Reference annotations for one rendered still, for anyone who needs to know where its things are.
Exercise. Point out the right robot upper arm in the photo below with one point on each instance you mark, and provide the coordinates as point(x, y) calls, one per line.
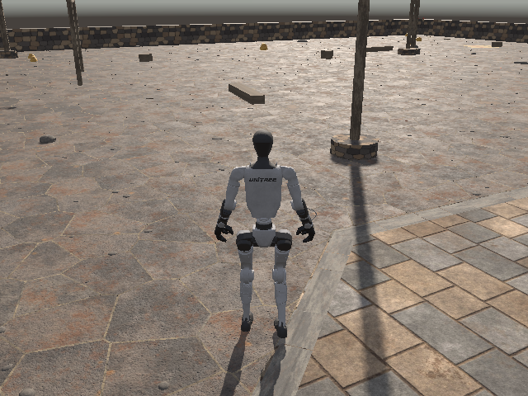
point(289, 174)

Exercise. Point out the robot right forearm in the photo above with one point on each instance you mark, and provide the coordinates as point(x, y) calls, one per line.
point(304, 216)

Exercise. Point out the robot head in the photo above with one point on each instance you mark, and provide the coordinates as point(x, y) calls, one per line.
point(262, 141)

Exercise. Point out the robot left forearm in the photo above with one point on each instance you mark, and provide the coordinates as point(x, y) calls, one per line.
point(223, 216)

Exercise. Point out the right robot thigh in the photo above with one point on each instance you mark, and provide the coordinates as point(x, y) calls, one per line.
point(282, 249)

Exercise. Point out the robot right hand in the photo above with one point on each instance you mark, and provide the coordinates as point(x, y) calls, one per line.
point(310, 231)

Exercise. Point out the left robot upper arm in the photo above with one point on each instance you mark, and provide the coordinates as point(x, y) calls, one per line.
point(232, 189)

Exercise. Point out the robot left hand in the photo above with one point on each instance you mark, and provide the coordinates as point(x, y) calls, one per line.
point(225, 230)

